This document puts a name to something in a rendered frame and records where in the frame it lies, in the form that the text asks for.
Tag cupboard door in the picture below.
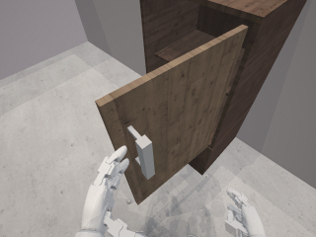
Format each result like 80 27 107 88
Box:
95 25 249 205

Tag right robot hand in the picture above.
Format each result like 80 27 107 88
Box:
225 188 267 237

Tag left robot hand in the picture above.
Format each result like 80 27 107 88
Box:
81 145 145 237

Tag handle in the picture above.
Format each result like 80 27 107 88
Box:
127 126 155 180

